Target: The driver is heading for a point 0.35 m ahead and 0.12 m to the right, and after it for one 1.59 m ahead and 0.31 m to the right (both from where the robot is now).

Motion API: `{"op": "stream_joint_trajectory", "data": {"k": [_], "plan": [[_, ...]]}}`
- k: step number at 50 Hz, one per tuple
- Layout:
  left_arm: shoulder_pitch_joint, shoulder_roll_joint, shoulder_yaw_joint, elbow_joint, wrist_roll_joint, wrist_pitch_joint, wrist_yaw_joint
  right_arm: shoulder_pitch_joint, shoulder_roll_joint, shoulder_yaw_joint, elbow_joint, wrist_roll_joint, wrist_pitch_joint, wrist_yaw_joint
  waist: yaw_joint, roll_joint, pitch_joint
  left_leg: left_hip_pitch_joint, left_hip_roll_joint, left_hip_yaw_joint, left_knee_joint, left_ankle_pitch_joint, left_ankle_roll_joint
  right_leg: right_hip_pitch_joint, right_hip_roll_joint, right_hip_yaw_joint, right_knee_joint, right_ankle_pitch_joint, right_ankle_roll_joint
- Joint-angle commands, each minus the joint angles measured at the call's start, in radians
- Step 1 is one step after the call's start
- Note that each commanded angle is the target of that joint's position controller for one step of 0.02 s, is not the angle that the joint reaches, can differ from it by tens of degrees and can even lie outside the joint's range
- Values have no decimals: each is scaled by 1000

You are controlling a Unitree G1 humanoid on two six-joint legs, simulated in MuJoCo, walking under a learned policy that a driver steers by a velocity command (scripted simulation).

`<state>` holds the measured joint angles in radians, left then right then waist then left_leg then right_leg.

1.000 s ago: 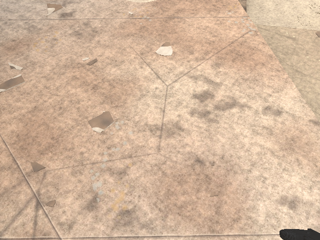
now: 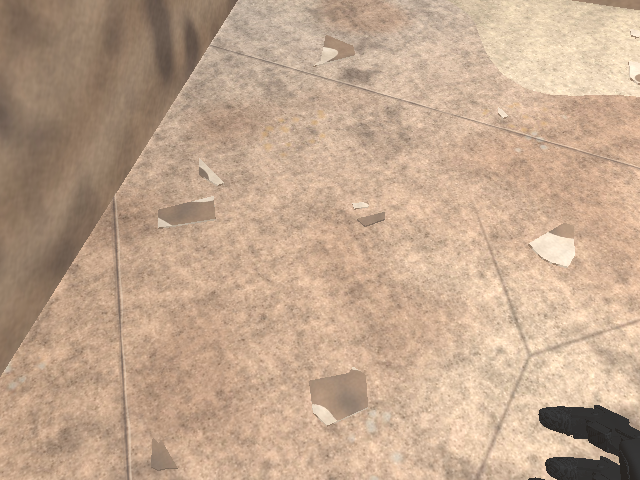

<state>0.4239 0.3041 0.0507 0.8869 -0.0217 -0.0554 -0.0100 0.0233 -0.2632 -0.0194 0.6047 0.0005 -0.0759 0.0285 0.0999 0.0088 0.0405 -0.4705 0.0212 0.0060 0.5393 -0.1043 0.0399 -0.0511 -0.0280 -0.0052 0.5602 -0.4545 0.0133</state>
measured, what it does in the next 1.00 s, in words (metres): walks ahead, turning right: right foot, then left foot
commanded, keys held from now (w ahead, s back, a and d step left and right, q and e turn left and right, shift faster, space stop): w+e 0.30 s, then e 0.36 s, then no key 0.04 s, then q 0.30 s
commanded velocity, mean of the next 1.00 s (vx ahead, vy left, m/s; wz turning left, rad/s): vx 0.26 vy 0.00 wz -0.32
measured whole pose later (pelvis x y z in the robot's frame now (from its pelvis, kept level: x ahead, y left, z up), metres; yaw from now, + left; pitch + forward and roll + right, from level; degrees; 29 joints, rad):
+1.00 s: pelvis +0.34 -0.05 +0.01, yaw -21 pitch +0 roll -1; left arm 0.12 0.24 0.02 0.72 0.03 0.00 0.01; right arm 0.23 -0.27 -0.04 0.77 0.00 0.01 -0.02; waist -0.02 -0.01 0.02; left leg -0.33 0.03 -0.06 0.58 -0.27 -0.04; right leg -0.32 0.07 0.02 0.55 -0.24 -0.03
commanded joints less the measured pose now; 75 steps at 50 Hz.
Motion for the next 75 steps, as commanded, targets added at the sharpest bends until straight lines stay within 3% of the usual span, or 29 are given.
{"op": "stream_joint_trajectory", "data": {"k": [1, 2, 4, 9, 18, 21, 23, 24, 25, 26, 27, 30, 35, 41, 44, 46, 47, 48, 51, 56, 59, 60, 62, 68, 71, 72, 73, 74, 75], "plan": [[9, 98, 3, -93, -12, -37, 2, 424, -223, -87, 32, -15, 10, -20, -235, 179, -388, 826, 392, -661, -196, -242, 229, -653, 22, 131, 669, -130, -22], [-64, 143, 21, -119, -31, -38, 2, 367, -184, -72, 38, -6, 7, -19, -219, 148, -236, 714, 361, -513, -221, -233, 192, -716, -18, 123, 698, -49, -29], [-120, 121, 24, -129, -11, -27, 9, 250, -122, -55, 44, -5, -4, -12, -160, 108, -103, 500, 282, -323, -287, -113, 163, -670, -80, 97, 629, 92, -21], [-115, 46, 21, -135, -6, 27, 12, 181, -113, -67, 86, -16, -43, -14, -87, 74, -19, 326, 255, -93, -409, 90, 165, -596, -112, 115, 540, 241, 6], [-366, 21, 7, -244, 12, 19, -40, 237, -192, -93, 157, 1, -8, -44, -155, 26, 59, 426, 242, 161, -357, 357, 114, -574, -70, -3, 110, 482, -24], [-333, 62, 28, -269, 17, 25, -55, 225, -227, -105, 158, 27, 18, -56, -116, 73, -7, 501, 250, 185, -198, 630, 76, -483, -9, -56, 72, 374, -64], [-147, 127, 68, -229, 17, 28, -50, 193, -226, -106, 145, 42, 34, -62, -11, 57, -113, 469, 206, 210, 85, 708, 29, -245, 70, -90, -18, 401, -115], [-46, 194, 95, -208, 20, 33, -27, 228, -195, -94, 143, 28, 29, -60, 34, -32, -176, 320, 144, 221, 336, 470, -35, -27, 42, -6, -80, 660, -156], [-77, 304, 107, -224, 22, 43, -3, 343, -61, -54, 112, -46, 20, -46, -94, -322, -261, -54, -6, 190, 702, -546, -107, 289, -215, 343, 44, 1185, -298], [-85, 286, 94, -284, 35, 31, -14, 376, -116, -48, 114, -24, 6, -33, -57, -227, -507, -154, -82, -53, 904, -653, -119, 381, -365, 697, -75, 990, -467], [-121, 225, 82, -298, 28, 25, -24, 252, -183, -67, 100, 16, 5, -31, -12, -82, -437, -197, -32, -112, 901, -549, -96, 306, -312, 594, -142, 857, -420], [-258, 141, 58, -301, 8, 28, -7, 186, -178, -69, 86, -6, 31, -63, -101, -32, -175, -155, 47, -104, 702, -352, -90, -69, -197, 404, -216, 648, -312], [-275, 159, 64, -306, 28, 39, 18, 218, -131, -58, 100, -16, 61, -72, -131, -72, -197, -37, 15, -79, 500, -274, -122, -213, -144, 310, -222, 746, -294], [-299, 58, 14, -259, 52, 49, 20, 168, -92, -39, 114, -3, 78, -61, -93, -128, -169, 138, 60, -66, 243, -121, -121, -296, -116, 232, -264, 326, -238], [-303, 68, 7, -225, 55, 45, 7, 164, -105, -42, 112, -2, 66, -51, -101, -124, -107, 223, 33, -28, 51, -109, -84, -302, -120, 234, -230, 196, -211], [-250, 71, 6, -203, 49, 43, 12, 143, -162, -50, 88, -18, 60, -50, -89, -62, -79, 242, 73, -94, -71, 88, -42, -269, -75, 217, -158, 193, -132], [-191, 86, 14, -203, 57, 39, 17, 119, -235, -64, 70, -16, 62, -53, -27, 59, -78, 231, 138, -180, -66, 227, 1, -273, 1, 154, -85, 148, -92], [-214, 70, 13, -209, 56, 39, 25, 120, -240, -76, 85, -2, 66, -50, -29, 166, -75, 157, 145, -230, -111, 95, 50, -235, 68, 43, -38, 159, -49], [-291, 64, 25, -225, 41, 64, 43, 131, -187, -69, 72, -3, 65, -45, -68, 193, -56, 95, 157, -326, -164, 7, 70, -193, 72, 14, 24, 196, -38], [-261, 65, 48, -228, 38, 70, 35, 144, -171, -76, 33, 13, 76, -56, -81, 66, -107, 54, 70, -271, -26, -2, 28, -115, -8, 55, -56, 258, -87], [-241, 116, 63, -225, 41, 66, 40, 172, -132, -72, 6, 9, 89, -52, -95, -210, -122, -90, -37, -65, 325, -359, -60, -39, -322, 334, -215, 508, -271], [-234, 104, 57, -234, 44, 57, 46, 151, -161, -84, -2, 6, 94, -47, -76, -184, -123, -140, -4, -74, 521, -499, -77, -33, -398, 380, -228, 643, -335], [-294, 110, 56, -244, 35, 45, 53, 162, -150, -90, 5, 19, 111, -45, -108, -82, -96, -171, 40, -99, 606, -465, -91, -46, -363, 272, -223, 667, -304], [-294, 160, 76, -216, 16, 73, 51, 130, -115, -72, -30, 28, 120, -9, -79, -169, -133, 67, 12, 45, 213, -276, -86, -52, -259, 9, -166, 687, -213], [-250, 132, 70, -182, -8, 69, 39, 221, -152, -97, -7, 15, 130, -12, -120, -99, -141, 298, -41, 58, -88, -21, -13, -156, -222, -80, 3, 474, -98], [-223, 83, 57, -184, 28, 67, 32, 248, -255, -125, -19, 14, 128, -29, -107, 129, -127, 451, 126, -201, -149, 300, 62, -379, -128, -165, 244, 160, -1], [-296, 59, 42, -252, 61, 62, 36, 243, -342, -133, -61, -18, 115, -30, -121, 321, -132, 473, 376, -562, -160, 555, 282, -635, 16, -100, 484, -252, 70], [-367, 106, 56, -259, 41, 60, 42, 271, -298, -124, -56, -39, 91, -20, -188, 181, -205, 444, 380, -553, -186, 470, 347, -638, 14, 51, 635, -252, 66], [-369, 114, 61, -257, 20, 64, 46, 229, -273, -113, -49, -33, 74, -19, -151, 144, -155, 409, 315, -458, -189, 375, 293, -651, -2, 75, 658, -162, 50]]}}
Keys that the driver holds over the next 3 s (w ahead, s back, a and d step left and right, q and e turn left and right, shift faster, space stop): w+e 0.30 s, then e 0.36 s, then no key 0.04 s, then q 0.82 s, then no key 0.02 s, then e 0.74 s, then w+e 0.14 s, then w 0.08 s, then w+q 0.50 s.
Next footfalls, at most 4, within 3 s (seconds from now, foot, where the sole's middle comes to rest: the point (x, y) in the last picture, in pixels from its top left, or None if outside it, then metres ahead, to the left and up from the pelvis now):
0.48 right None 0.37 -0.17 -0.76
0.92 left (326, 473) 0.46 0.06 -0.76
1.44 left None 0.42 0.10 -0.76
1.82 right None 0.40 -0.13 -0.76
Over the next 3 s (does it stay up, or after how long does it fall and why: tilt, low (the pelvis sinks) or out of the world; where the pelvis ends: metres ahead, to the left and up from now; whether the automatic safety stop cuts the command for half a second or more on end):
stays up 0.53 -0.11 0.00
